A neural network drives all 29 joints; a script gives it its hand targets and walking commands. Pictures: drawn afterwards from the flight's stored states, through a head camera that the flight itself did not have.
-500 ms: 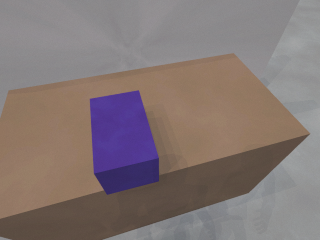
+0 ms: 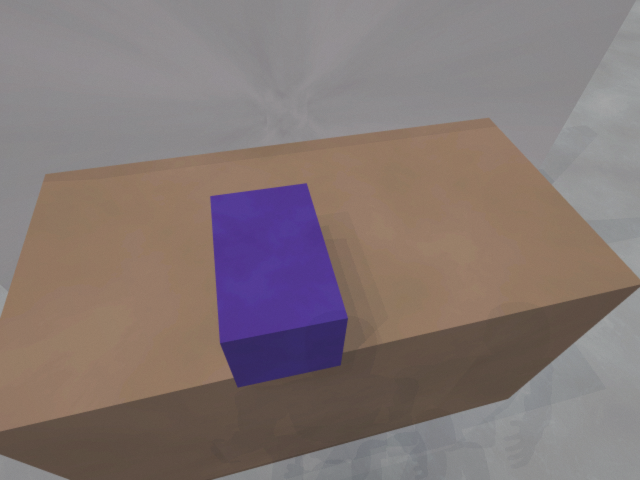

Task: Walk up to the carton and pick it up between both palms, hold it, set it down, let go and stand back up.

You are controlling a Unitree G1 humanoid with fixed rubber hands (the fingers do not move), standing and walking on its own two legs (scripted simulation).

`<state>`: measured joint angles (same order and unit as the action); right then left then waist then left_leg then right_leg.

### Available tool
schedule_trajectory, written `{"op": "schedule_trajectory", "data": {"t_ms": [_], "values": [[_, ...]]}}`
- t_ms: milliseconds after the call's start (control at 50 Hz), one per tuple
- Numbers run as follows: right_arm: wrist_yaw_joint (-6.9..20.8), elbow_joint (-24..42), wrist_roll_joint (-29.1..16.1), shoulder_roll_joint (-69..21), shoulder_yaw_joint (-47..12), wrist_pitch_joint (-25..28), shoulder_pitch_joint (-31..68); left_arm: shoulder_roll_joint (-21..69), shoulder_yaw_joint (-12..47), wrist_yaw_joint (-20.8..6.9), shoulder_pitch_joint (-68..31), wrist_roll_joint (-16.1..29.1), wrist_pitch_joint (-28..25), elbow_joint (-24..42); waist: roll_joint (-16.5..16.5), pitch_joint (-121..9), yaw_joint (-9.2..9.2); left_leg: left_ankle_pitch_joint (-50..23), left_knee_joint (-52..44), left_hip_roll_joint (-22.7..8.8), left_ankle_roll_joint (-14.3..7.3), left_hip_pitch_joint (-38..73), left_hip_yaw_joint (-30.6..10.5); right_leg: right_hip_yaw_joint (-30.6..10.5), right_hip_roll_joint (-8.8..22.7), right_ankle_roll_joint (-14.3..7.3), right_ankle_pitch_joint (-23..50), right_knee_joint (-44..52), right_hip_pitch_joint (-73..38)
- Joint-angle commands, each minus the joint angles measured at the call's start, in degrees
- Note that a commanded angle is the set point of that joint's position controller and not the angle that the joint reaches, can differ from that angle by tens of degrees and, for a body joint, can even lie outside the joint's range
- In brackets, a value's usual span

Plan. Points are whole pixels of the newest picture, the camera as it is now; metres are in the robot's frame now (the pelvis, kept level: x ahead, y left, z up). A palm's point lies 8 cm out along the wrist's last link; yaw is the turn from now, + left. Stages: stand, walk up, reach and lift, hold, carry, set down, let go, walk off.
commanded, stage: walk up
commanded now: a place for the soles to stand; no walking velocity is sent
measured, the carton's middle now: (274, 279) +0.41 +0.09 -0.04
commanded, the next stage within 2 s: reach and lift in 1.62 s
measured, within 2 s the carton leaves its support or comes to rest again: neither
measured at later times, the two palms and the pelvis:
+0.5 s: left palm out of the picture +0.03 +0.24 -0.13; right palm out of the picture +0.03 -0.27 -0.13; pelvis +0.00 -0.02 +0.00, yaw +9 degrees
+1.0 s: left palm out of the picture -0.02 +0.25 -0.13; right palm out of the picture +0.11 -0.26 -0.12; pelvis +0.00 -0.02 +0.00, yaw +19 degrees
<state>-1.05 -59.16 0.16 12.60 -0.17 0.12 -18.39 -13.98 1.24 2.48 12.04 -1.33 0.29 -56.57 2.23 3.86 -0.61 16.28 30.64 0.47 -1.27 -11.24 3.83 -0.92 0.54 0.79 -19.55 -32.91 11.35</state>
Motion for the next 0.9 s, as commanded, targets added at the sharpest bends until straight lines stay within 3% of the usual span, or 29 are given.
{"op": "schedule_trajectory", "data": {"t_ms": [0,20,100,120,200,220,280,300,320,360,380,400,420,440,480,500,560,580,600,640,660,700,720,740,780,820,860,880], "values": [[0.45,2.50,-0.72,9.02,1.78,0.10,-2.64,-6.08,-1.12,-0.13,0.53,-0.52,-0.71,1.48,-5.59,0.63,-0.32,-0.96,-12.57,-10.50,-3.51,-9.36,-14.47,-2.01,2.44,-1.83,4.53,5.93,-3.92],[0.24,2.29,-1.31,9.22,1.76,-0.09,-2.25,-6.29,-0.84,-0.22,0.15,0.05,-0.76,1.53,-3.66,1.25,-0.22,3.09,-13.18,-8.44,-3.28,-8.26,-12.96,-2.02,2.70,-2.11,1.12,6.09,-1.14],[0.22,1.99,-0.51,9.44,1.28,0.19,-2.01,-6.71,-0.77,-0.39,-0.68,0.00,-1.50,1.56,-0.05,0.84,-0.10,-3.73,-7.97,-5.82,-2.27,-6.45,-11.70,-3.18,4.66,-3.08,2.86,9.78,-0.20],[0.31,2.22,-0.33,8.73,1.23,0.47,-2.60,-6.85,-0.80,-0.38,-1.27,0.18,-1.53,1.62,-0.61,0.75,-0.58,-5.76,-6.75,-5.83,-1.91,-6.17,-11.08,-3.15,5.55,-3.78,4.67,10.48,-0.57],[0.01,2.10,0.14,8.34,1.18,1.05,-3.69,-7.62,-1.38,-0.74,-3.27,0.17,-1.05,2.55,1.76,-1.65,-0.80,-5.55,-4.81,-4.45,-1.25,-5.62,-11.27,-3.67,6.57,-4.72,1.25,11.88,-1.26],[0.05,2.18,-0.17,8.20,0.83,1.28,-3.21,-7.08,-0.93,-0.74,-2.55,0.40,-1.07,2.03,0.17,-1.43,-0.54,-7.07,-4.85,-4.77,-1.29,-6.02,-11.22,-3.17,6.67,-4.82,3.23,11.80,-1.02],[-0.05,2.55,0.07,7.75,0.98,1.49,-3.66,-7.76,-1.38,-0.76,-3.02,0.29,-0.85,2.49,0.51,-1.63,-1.06,-8.94,-3.48,-4.08,-1.07,-6.69,-11.30,-2.56,7.80,-5.31,3.39,11.71,-1.73],[-0.03,2.80,0.36,7.78,0.89,1.48,-3.66,-7.83,-1.41,-0.75,-2.70,0.43,-0.74,2.18,0.42,-1.67,-0.28,-9.57,-2.99,-4.18,-0.97,-7.07,-12.00,-1.74,7.55,-5.21,4.20,11.87,-2.24],[-0.01,2.65,0.29,7.77,0.86,1.48,-4.53,-8.21,-1.47,-0.77,-3.02,0.59,-0.64,2.16,0.52,-2.15,-1.15,-9.03,-2.71,-3.57,-0.40,-7.22,-10.97,-1.71,8.51,-5.65,3.30,12.18,-2.70],[-0.05,3.16,0.35,8.34,1.04,1.48,-3.87,-8.93,-1.63,-0.79,-2.71,0.17,-0.40,2.20,-2.16,-1.69,-0.36,-8.39,-2.31,-2.87,-0.48,-7.83,-11.20,-1.92,9.14,-5.87,0.45,12.80,-1.79],[-0.19,3.58,0.08,7.84,0.61,1.47,-3.45,-8.51,-1.65,-0.85,-2.79,0.38,-0.26,2.27,-1.22,-0.21,-0.48,-9.61,-1.16,-3.00,-0.91,-8.57,-12.34,-1.48,8.86,-5.96,1.32,12.57,-0.71],[-0.31,3.31,0.20,7.67,0.58,1.52,-3.98,-8.93,-1.65,-0.87,-2.93,0.23,-0.13,2.11,-2.08,0.65,-0.42,-10.44,-1.26,-2.89,-0.37,-8.96,-12.14,-0.54,8.92,-5.89,0.12,12.53,-0.35],[-0.23,3.62,0.36,7.36,0.57,1.58,-3.91,-8.34,-1.64,-0.88,-2.50,0.11,-0.10,2.03,-2.71,0.79,-0.06,-12.82,-0.47,-2.87,-0.73,-8.56,-12.96,-0.40,8.35,-5.97,3.42,12.25,-0.73],[-0.35,3.84,0.29,7.95,0.79,1.67,-4.24,-8.88,-1.56,-0.98,-1.54,0.22,-0.14,1.97,-2.20,-1.94,0.04,-12.86,0.87,-2.76,-0.53,-8.18,-12.35,-0.05,9.39,-6.28,2.55,12.12,-1.63],[-0.49,4.23,0.47,7.94,0.87,1.70,-4.41,-8.91,-1.54,-1.01,-2.34,0.18,0.14,2.49,-2.19,-2.03,-0.02,-13.52,0.78,-2.77,-0.73,-8.30,-13.52,1.26,9.20,-6.39,1.75,11.03,-1.95],[-0.57,4.56,0.18,8.19,0.73,1.71,-4.93,-9.02,-1.58,-1.03,-3.20,0.09,0.20,2.73,-3.87,-1.34,-0.46,-14.34,-0.33,-3.16,-1.00,-8.34,-13.92,2.23,8.93,-6.26,1.52,9.60,-0.96],[-0.72,5.12,-0.18,11.53,1.86,1.63,-4.88,-7.09,-1.01,-1.16,-2.41,-0.11,0.51,3.55,-9.08,-2.68,-0.15,-18.17,-4.89,-6.52,-3.94,-10.06,-22.53,5.58,3.66,-4.00,2.01,2.63,-3.66],[-0.85,5.44,-0.58,11.80,1.92,1.47,-4.65,-6.54,-0.89,-1.12,-2.02,0.01,0.50,3.62,-9.67,-2.89,-0.11,-16.81,-6.87,-6.93,-4.80,-9.94,-24.13,5.34,3.23,-3.63,0.33,2.13,-3.62],[-0.84,5.39,-0.59,11.73,2.00,1.38,-4.66,-6.33,-0.76,-1.17,-2.25,0.07,0.50,3.74,-7.90,-2.27,-0.29,-16.47,-7.53,-7.77,-5.42,-10.12,-25.98,5.43,2.33,-3.03,-0.51,1.64,-3.07],[-1.07,6.05,-0.60,11.85,2.34,1.09,-3.67,-6.27,-0.89,-1.10,-1.90,-0.12,0.38,3.67,-11.46,-2.83,-0.15,-15.24,-7.93,-7.09,-5.49,-9.36,-26.79,5.10,2.06,-3.15,-0.58,2.26,-2.76],[-1.15,6.64,-0.57,12.71,2.60,0.92,-3.99,-6.68,-1.11,-1.11,-1.31,-0.27,0.32,4.09,-9.18,-3.71,-0.36,-14.73,-7.79,-6.84,-5.57,-10.47,-27.82,4.97,2.00,-3.05,-0.70,2.46,-4.77],[-1.04,7.36,-0.42,11.11,2.01,0.93,-2.23,-6.56,-1.21,-1.08,0.06,0.07,-0.14,3.59,-7.27,-4.70,1.00,-17.71,-4.30,-4.70,-3.82,-11.58,-24.09,3.58,4.12,-3.87,4.45,5.24,-7.71],[-0.99,7.58,-0.42,10.31,1.79,0.90,-1.84,-7.24,-1.52,-1.07,0.05,-0.29,-0.18,3.46,-5.59,-4.09,0.75,-16.25,-2.63,-3.01,-2.75,-13.53,-21.99,3.18,5.60,-4.20,5.91,6.32,-8.73],[-0.89,8.31,-0.14,10.01,1.70,0.90,-0.87,-8.57,-1.95,-1.00,1.33,0.00,-0.27,3.19,-2.72,-5.11,1.34,-12.92,0.60,-1.38,-2.03,-13.90,-20.06,1.28,7.94,-5.49,6.97,8.66,-9.62],[-0.92,8.59,0.12,8.15,1.18,0.73,-1.89,-11.14,-2.33,-0.88,0.27,0.16,0.04,3.00,4.71,-3.42,1.01,-5.73,8.89,1.56,0.19,-14.54,-13.04,-2.89,16.09,-9.47,7.90,14.48,-7.20],[-1.13,8.25,0.92,8.01,1.44,0.37,-3.36,-10.73,-2.63,-0.79,-1.83,-0.03,0.31,3.70,8.11,0.59,0.09,7.87,13.51,0.92,0.67,-15.68,-10.06,-4.28,21.80,-12.78,11.95,16.91,-3.92],[-1.14,8.39,1.54,8.19,1.89,0.28,-3.17,-10.09,-2.52,-0.98,-2.28,-0.26,0.23,3.97,6.57,0.56,0.21,11.93,13.57,-0.34,0.83,-13.67,-9.99,-2.26,21.91,-13.46,14.31,16.60,-2.14],[-1.13,8.50,1.66,7.54,1.53,0.44,-3.01,-9.75,-2.27,-1.19,-2.20,-0.46,0.27,3.60,4.84,2.43,-0.05,9.83,9.76,-0.87,0.19,-12.46,-9.83,-0.71,20.70,-12.80,16.73,14.91,-1.42]]}}
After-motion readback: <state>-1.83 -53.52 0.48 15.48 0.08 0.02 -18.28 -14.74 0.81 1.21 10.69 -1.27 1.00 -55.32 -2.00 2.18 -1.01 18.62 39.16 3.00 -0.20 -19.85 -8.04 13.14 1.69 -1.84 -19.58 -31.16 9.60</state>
